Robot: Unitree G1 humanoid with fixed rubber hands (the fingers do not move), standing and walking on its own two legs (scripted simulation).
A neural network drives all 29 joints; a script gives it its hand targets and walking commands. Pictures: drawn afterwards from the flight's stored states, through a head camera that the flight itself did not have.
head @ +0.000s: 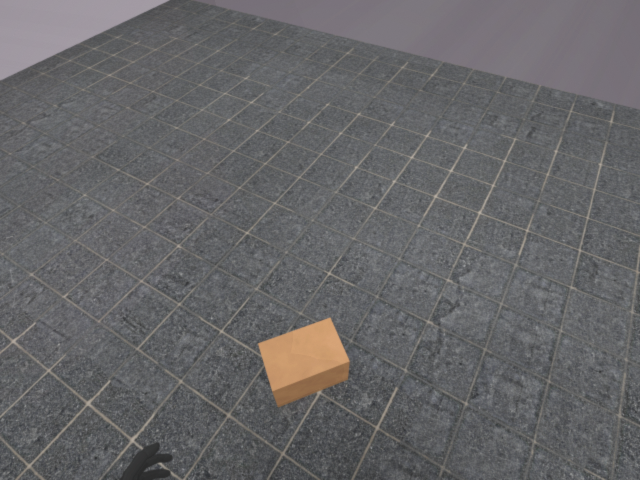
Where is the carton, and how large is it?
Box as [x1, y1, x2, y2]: [258, 318, 349, 406]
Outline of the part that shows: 330,318 258,343 270,385 278,406 347,379 349,361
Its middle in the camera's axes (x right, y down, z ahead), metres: -0.05 +0.38 +1.19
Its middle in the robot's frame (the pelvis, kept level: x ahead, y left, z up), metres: +0.53 +0.06 -0.69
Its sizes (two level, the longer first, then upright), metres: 0.233 0.150 0.153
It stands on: the floor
